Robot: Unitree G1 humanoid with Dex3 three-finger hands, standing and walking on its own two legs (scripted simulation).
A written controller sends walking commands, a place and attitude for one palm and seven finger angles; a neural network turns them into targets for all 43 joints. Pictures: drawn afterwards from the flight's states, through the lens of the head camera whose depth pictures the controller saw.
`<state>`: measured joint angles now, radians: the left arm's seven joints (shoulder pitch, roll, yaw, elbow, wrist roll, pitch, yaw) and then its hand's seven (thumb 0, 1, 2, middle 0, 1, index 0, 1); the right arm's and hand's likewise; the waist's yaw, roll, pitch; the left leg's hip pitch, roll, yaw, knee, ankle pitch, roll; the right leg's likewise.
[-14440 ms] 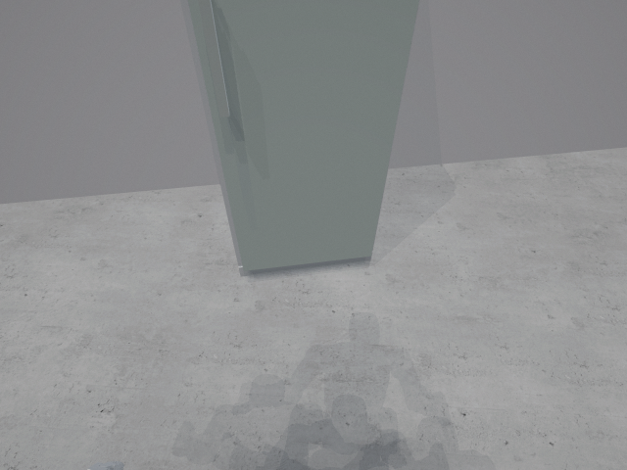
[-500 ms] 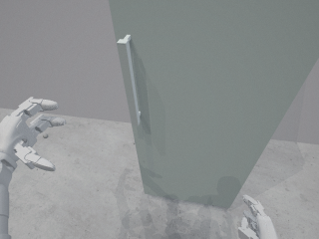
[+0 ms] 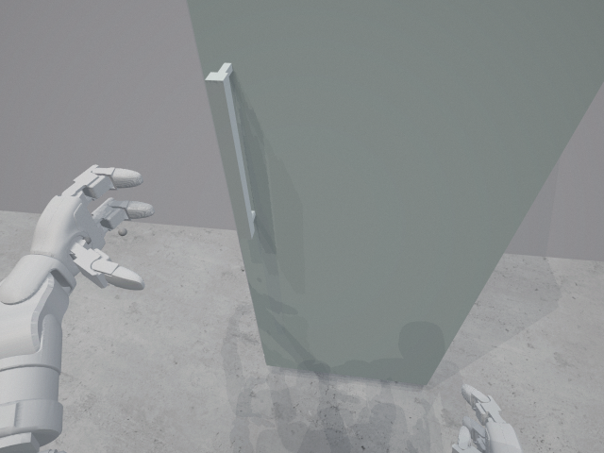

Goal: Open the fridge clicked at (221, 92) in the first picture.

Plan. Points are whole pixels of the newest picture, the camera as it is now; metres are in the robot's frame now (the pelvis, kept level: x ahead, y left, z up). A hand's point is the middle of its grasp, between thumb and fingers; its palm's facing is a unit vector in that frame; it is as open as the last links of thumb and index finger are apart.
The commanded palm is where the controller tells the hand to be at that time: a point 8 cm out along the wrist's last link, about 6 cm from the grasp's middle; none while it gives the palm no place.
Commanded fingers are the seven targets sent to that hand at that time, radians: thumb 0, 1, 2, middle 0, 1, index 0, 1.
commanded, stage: move the hooked fingers beside the handle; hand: left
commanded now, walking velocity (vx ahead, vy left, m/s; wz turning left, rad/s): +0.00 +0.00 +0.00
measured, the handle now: (238, 162) +0.49 +0.14 +0.14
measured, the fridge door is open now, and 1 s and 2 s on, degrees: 0 0 0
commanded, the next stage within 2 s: feel for the door with the fingertips in 1.82 s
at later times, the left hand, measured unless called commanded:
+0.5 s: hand (154, 205) +0.38 +0.22 +0.16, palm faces -0.02 -1.00 -0.03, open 14.0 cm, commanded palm +0.36 +0.27 +0.16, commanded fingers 0.00 -0.50 0.30 -0.30 -1.20 -0.30 -1.20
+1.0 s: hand (178, 180) +0.43 +0.21 +0.16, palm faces -0.05 -1.00 -0.01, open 14.0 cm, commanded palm +0.42 +0.25 +0.16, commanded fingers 0.00 -0.50 0.30 -0.30 -1.20 -0.30 -1.20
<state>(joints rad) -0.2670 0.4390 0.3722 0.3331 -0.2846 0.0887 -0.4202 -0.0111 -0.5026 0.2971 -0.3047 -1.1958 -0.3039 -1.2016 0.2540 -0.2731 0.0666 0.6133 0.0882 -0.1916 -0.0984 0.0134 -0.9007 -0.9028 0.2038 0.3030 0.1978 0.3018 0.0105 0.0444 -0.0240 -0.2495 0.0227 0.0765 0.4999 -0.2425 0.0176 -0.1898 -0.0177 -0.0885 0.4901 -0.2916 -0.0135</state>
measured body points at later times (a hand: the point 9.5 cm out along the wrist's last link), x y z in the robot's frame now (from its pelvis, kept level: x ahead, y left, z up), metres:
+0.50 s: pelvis +0.00 +0.00 +0.00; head +0.00 -0.01 +0.45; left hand +0.37 +0.28 +0.16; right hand +0.14 -0.25 -0.09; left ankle +0.02 +0.11 -0.74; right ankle -0.02 -0.11 -0.74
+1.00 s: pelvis +0.00 +0.00 +0.00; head +0.02 -0.01 +0.45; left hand +0.42 +0.26 +0.16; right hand +0.08 -0.27 -0.11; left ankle +0.02 +0.11 -0.74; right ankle -0.02 -0.11 -0.74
